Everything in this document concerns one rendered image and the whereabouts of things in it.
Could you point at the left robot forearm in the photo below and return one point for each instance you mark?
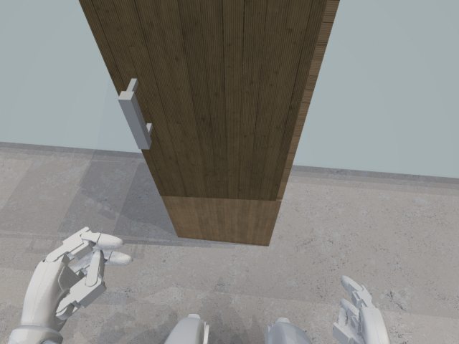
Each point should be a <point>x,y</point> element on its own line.
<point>34,335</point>

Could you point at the right robot hand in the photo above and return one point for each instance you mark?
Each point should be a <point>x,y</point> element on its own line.
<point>367,324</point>

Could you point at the robot thigh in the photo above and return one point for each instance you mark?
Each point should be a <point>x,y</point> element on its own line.
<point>189,330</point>
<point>285,333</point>

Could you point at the left robot hand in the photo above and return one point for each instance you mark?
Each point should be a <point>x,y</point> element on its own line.
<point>45,303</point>

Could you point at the handle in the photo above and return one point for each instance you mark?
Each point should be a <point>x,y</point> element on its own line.
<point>130,107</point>

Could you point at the cupboard door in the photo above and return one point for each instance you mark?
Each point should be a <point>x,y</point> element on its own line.
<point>221,81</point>

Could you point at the left robot thigh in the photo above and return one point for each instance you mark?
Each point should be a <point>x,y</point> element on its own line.
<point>189,330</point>

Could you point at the right robot thigh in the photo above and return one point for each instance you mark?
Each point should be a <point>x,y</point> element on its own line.
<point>285,333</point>

